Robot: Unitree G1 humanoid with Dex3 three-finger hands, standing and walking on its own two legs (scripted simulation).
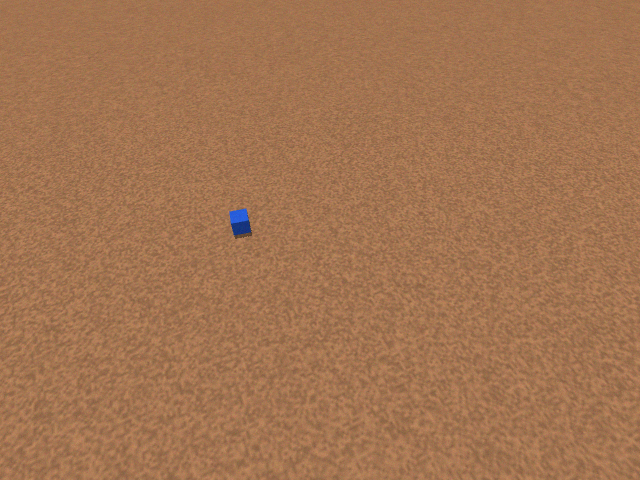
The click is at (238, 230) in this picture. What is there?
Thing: cube
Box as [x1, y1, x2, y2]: [229, 209, 250, 234]
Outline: 246,209 229,212 234,234 250,231
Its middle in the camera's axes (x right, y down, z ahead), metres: -0.33 -0.06 +1.69
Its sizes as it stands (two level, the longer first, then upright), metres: 0.074 0.074 0.074
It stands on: the floor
